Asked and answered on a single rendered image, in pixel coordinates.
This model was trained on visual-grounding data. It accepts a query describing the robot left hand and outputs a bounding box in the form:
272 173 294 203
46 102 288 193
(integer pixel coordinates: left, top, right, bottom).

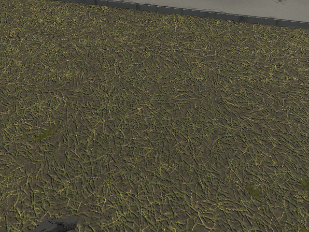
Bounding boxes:
31 217 77 232

